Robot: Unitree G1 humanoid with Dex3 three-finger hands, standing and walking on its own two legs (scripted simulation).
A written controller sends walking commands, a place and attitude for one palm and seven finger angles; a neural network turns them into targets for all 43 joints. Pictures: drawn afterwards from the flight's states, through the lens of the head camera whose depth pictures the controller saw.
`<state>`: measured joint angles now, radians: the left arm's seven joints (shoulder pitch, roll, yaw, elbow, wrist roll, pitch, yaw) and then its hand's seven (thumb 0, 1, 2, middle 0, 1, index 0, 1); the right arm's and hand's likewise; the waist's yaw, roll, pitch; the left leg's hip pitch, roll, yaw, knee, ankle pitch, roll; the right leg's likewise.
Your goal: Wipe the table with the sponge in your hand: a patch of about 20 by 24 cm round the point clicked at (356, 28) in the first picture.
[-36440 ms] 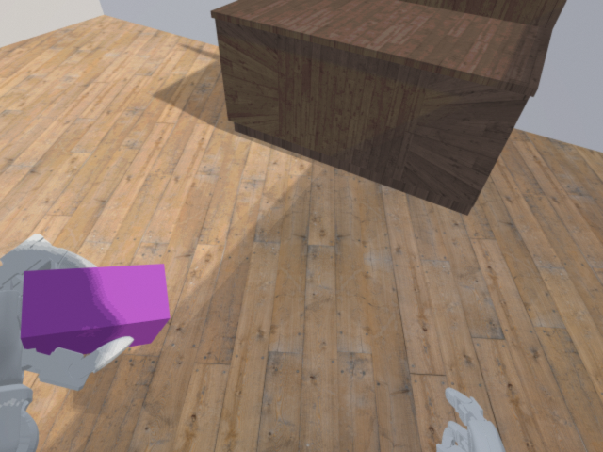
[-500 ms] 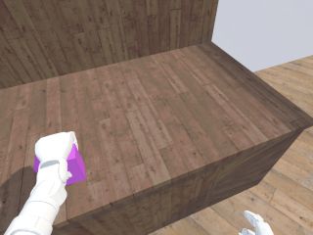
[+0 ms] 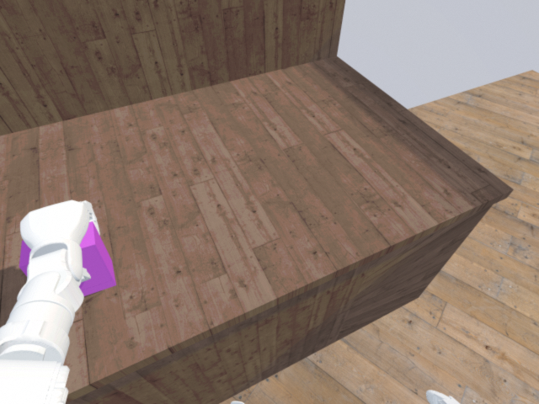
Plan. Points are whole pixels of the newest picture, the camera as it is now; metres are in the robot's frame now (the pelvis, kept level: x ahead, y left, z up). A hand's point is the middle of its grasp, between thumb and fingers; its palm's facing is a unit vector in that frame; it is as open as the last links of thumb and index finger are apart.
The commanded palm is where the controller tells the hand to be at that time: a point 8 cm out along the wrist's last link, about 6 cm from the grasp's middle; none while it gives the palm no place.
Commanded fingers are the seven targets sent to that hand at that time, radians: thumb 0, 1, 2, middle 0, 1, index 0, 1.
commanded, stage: wipe forward along the first lane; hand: left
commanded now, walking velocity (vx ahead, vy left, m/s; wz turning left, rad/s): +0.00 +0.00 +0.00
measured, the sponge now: (76, 270) +0.33 +0.36 -0.03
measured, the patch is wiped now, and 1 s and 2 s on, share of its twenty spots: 0.10 0.35 0.50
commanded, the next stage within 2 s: slide across to the middle lane in 0.50 s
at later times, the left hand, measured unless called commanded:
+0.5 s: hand (66, 221) +0.40 +0.38 +0.02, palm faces -0.14 -0.01 -0.99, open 9.7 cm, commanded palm +0.39 +0.37 +0.07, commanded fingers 0.00 0.10 1.30 -1.20 -1.60 -1.20 -1.60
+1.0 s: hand (91, 204) +0.43 +0.35 +0.03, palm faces -0.08 -0.02 -1.00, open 9.7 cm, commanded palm +0.41 +0.33 +0.09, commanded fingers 0.00 0.10 1.30 -1.20 -1.60 -1.20 -1.60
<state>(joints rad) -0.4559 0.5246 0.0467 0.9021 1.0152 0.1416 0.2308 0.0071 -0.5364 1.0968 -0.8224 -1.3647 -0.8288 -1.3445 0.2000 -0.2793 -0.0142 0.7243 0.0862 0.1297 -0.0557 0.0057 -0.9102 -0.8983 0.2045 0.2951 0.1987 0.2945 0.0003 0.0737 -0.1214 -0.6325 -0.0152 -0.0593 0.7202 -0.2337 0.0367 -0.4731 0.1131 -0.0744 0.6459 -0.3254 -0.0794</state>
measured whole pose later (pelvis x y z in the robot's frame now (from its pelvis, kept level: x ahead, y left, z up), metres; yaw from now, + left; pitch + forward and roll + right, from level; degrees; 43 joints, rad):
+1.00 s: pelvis +0.01 +0.05 +0.00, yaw +0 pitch +13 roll -5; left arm -0.72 0.47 -0.07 1.05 1.02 0.23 0.28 0.00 -0.50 1.09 -0.78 -1.40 -0.78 -1.38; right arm 0.24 -0.25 -0.02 0.75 0.07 0.10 0.00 0.00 -0.91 -0.90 0.21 0.30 0.20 0.29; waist -0.04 0.06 -0.13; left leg -0.70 -0.06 -0.04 0.73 -0.24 0.10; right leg -0.52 0.06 -0.06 0.64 -0.33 -0.03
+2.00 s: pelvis +0.04 +0.01 +0.01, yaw +0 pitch +8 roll -2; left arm -0.45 0.34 -0.14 0.81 0.98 0.37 0.29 0.00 -0.46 1.07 -0.73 -1.43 -0.73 -1.42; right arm 0.13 -0.26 -0.01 0.68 0.09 0.20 0.00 0.00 -0.91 -0.90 0.20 0.29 0.20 0.29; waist 0.01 0.06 -0.15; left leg -0.52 -0.04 -0.04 0.63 -0.24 0.05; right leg -0.35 0.09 -0.05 0.54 -0.32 -0.07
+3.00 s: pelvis +0.02 +0.00 +0.01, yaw +0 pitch +2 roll -1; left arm -0.15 0.24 -0.31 0.41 0.99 0.54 0.28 0.01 -0.46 1.07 -0.73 -1.43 -0.73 -1.42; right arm 0.03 -0.23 0.02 0.65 0.09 0.21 0.03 0.01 -0.91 -0.90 0.20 0.29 0.20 0.29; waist 0.08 0.08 -0.14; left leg -0.42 -0.04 -0.03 0.62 -0.24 0.04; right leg -0.28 0.09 -0.04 0.58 -0.35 -0.08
